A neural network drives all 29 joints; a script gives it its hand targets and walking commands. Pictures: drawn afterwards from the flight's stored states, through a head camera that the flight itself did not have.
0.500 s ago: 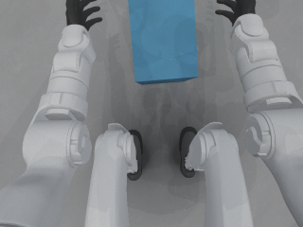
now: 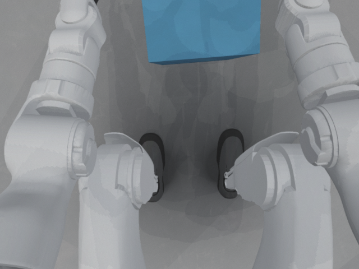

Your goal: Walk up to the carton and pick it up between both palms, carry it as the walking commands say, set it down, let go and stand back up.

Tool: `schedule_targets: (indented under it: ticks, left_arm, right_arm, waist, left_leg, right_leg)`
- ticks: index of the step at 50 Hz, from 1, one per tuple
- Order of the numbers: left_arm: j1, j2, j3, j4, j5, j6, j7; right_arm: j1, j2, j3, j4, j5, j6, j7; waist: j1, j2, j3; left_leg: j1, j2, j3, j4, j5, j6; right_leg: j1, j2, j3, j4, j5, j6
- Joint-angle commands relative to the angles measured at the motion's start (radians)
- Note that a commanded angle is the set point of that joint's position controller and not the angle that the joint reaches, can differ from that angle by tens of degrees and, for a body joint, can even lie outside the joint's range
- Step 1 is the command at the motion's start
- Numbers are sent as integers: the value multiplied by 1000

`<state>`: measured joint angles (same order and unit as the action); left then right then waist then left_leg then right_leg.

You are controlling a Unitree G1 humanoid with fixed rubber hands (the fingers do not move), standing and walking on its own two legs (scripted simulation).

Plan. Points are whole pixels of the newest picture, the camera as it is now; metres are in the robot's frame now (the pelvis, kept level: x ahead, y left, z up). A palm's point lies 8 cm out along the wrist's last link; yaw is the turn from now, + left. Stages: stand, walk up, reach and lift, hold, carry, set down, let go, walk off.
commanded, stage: reach and lift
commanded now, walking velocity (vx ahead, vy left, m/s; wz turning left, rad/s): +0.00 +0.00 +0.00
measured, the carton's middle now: out of the picture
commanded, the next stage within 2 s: none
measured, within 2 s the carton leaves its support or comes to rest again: leaves its support in 1.56 s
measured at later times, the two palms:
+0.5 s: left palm out of the picture +0.54 +0.17 -0.19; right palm out of the picture +0.55 -0.15 -0.19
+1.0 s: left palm out of the picture +0.55 +0.13 -0.19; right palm out of the picture +0.56 -0.14 -0.19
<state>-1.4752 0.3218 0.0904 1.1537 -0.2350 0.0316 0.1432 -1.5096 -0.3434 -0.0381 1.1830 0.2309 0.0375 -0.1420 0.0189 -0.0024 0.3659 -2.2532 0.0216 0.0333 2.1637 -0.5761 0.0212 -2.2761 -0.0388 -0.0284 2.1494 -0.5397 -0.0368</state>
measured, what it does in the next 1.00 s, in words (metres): stands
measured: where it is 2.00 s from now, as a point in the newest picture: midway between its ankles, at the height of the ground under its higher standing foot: (190, 176)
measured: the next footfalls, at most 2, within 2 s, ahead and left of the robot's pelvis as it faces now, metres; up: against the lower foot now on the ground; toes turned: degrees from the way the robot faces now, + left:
none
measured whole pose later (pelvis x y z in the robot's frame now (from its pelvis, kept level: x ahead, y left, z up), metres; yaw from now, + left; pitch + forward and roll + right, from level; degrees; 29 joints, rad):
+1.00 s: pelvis -0.01 +0.00 -0.01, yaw -1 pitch +32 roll +1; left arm -1.60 0.25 0.17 1.21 -0.11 0.06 0.13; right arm -1.63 -0.30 -0.07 1.24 0.16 0.06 -0.14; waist 0.03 -0.01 0.50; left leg -2.20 0.00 0.02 2.23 -0.59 0.00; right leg -2.24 0.01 -0.01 2.21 -0.53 -0.02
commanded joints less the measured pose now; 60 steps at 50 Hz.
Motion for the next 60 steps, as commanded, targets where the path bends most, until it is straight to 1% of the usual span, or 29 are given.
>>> schedule_targets:
  ticks: [1, 3, 8, 11, 17, 27, 33, 36, 39, 42, 43, 45, 46, 48, 49, 50, 52, 53, 54, 56, 60]
  left_arm:
    - [-280, 113, -5, -61, -8, -25, -2]
    - [-305, 123, -16, -57, -18, -28, -1]
    - [-335, 136, -53, -86, -56, -28, 11]
    - [-323, 121, -65, -66, -70, -23, 9]
    - [-318, 115, -46, -64, -45, -20, 3]
    - [-334, 80, -44, -43, -31, -21, -2]
    - [-353, 45, -36, -38, -9, -22, -3]
    - [-364, 14, -37, -40, 5, -24, -2]
    - [-372, -4, -15, -47, 37, -27, -1]
    - [-376, -69, 0, -41, 69, -27, -10]
    - [-397, -139, -10, -45, 73, -23, -25]
    - [-446, -305, -34, -50, 82, -13, -70]
    - [-478, -408, -49, -57, 90, -4, -100]
    - [-551, -668, -72, -88, 118, 23, -178]
    - [-574, -752, -66, -94, 134, 37, -214]
    - [-565, -809, -57, -103, 148, 53, -243]
    - [-538, -894, -48, -133, 161, 76, -284]
    - [-533, -916, -42, -139, 170, 86, -298]
    - [-521, -946, -41, -143, 174, 98, -312]
    - [-494, -998, -46, -162, 171, 113, -334]
    - [-461, -1044, -54, -183, 162, 128, -354]
  right_arm:
    - [-299, -104, 7, -57, 16, -26, 4]
    - [-324, -116, 13, -49, 25, -29, 4]
    - [-358, -135, 34, -77, 43, -30, -3]
    - [-344, -121, 46, -68, 52, -26, 1]
    - [-325, -119, 18, -47, 25, -21, 11]
    - [-349, -81, 27, -40, 16, -22, 18]
    - [-365, -45, 18, -36, -11, -22, 16]
    - [-387, 8, 39, -42, -5, -23, 23]
    - [-401, 53, 47, -46, -6, -20, 29]
    - [-417, 123, 56, -57, -14, -16, 42]
    - [-439, 199, 75, -66, -17, -12, 55]
    - [-476, 372, 97, -70, -27, -1, 93]
    - [-499, 480, 106, -70, -35, 6, 120]
    - [-551, 753, 128, -91, -60, 31, 190]
    - [-568, 840, 131, -102, -76, 46, 222]
    - [-559, 899, 131, -103, -92, 62, 247]
    - [-525, 984, 125, -114, -108, 85, 281]
    - [-517, 1010, 118, -120, -113, 95, 293]
    - [-522, 1025, 111, -133, -123, 104, 305]
    - [-507, 1060, 105, -157, -124, 116, 321]
    - [-468, 1086, 94, -160, -118, 127, 336]
  waist:
    - [15, -13, -1194]
    - [13, -9, -1197]
    - [9, -7, -1297]
    - [7, -9, -1272]
    - [0, -1, -1168]
    - [6, -5, -1131]
    - [2, -1, -1117]
    - [24, -7, -1115]
    - [51, -15, -1106]
    - [70, -25, -1095]
    - [73, -37, -1082]
    - [73, -41, -1052]
    - [74, -40, -1028]
    - [84, -47, -977]
    - [89, -62, -953]
    - [97, -75, -921]
    - [115, -73, -910]
    - [116, -71, -907]
    - [110, -56, -886]
    - [103, -38, -888]
    - [92, -14, -878]
  left_leg:
    - [542, -64, -34, -137, 327, -51]
    - [556, -62, -35, -121, 328, -51]
    - [635, -61, -29, -94, 366, -49]
    - [623, -60, -28, -91, 361, -47]
    - [578, -64, -31, -101, 337, -49]
    - [572, -73, -36, -120, 322, -50]
    - [573, -84, -35, -127, 315, -52]
    - [583, -88, -33, -130, 320, -49]
    - [587, -92, -27, -132, 318, -46]
    - [599, -99, -21, -130, 317, -44]
    - [586, -103, -21, -128, 310, -41]
    - [560, -109, -18, -121, 295, -37]
    - [544, -113, -16, -116, 283, -35]
    - [505, -125, -12, -108, 255, -31]
    - [485, -128, -5, -102, 213, -24]
    - [449, -132, 0, -97, 205, -21]
    - [417, -138, 14, -84, 217, -19]
    - [421, -137, 21, -79, 197, -13]
    - [427, -138, 24, -81, 190, -13]
    - [420, -143, 31, -66, 214, -15]
    - [414, -147, 30, -57, 234, -13]
  right_leg:
    - [648, 76, 47, -95, 308, 45]
    - [654, 75, 44, -79, 306, 45]
    - [722, 74, 33, -50, 331, 42]
    - [720, 71, 30, -46, 334, 43]
    - [658, 74, 31, -54, 310, 47]
    - [638, 79, 32, -73, 292, 50]
    - [648, 90, 32, -80, 286, 50]
    - [651, 97, 33, -79, 285, 51]
    - [661, 107, 37, -77, 281, 53]
    - [668, 118, 39, -75, 275, 55]
    - [672, 124, 41, -76, 272, 55]
    - [670, 133, 45, -71, 269, 50]
    - [661, 139, 47, -65, 264, 47]
    - [647, 153, 48, -54, 250, 37]
    - [621, 158, 46, -57, 197, 31]
    - [621, 163, 43, -53, 200, 33]
    - [625, 174, 36, -31, 228, 31]
    - [590, 178, 31, -33, 188, 27]
    - [569, 182, 24, -37, 173, 27]
    - [575, 185, 21, -26, 210, 23]
    - [561, 184, 20, -14, 232, 16]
